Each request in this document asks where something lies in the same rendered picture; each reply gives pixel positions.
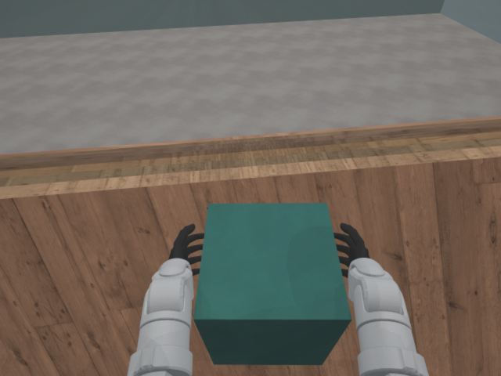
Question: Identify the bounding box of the carton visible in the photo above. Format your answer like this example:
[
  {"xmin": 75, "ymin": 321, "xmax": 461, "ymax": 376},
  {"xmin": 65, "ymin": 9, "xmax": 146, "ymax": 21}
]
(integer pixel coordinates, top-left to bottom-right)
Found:
[{"xmin": 193, "ymin": 203, "xmax": 352, "ymax": 365}]

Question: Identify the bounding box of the right robot forearm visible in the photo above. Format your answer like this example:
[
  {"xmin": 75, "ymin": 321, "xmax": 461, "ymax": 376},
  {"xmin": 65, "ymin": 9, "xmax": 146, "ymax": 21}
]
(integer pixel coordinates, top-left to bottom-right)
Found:
[{"xmin": 348, "ymin": 258, "xmax": 429, "ymax": 376}]

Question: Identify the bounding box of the left robot forearm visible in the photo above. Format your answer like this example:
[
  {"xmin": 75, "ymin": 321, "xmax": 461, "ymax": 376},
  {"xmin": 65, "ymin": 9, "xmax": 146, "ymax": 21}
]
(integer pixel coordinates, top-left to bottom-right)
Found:
[{"xmin": 127, "ymin": 258, "xmax": 194, "ymax": 376}]

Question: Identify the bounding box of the left robot hand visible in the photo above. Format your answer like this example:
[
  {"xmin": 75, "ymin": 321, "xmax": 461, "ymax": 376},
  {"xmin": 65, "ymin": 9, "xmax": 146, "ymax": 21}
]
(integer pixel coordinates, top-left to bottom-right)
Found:
[{"xmin": 168, "ymin": 224, "xmax": 204, "ymax": 276}]

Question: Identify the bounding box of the right robot hand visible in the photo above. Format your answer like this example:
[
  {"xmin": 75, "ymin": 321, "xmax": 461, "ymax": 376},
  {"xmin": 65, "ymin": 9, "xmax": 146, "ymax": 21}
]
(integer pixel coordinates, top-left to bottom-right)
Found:
[{"xmin": 333, "ymin": 223, "xmax": 370, "ymax": 278}]

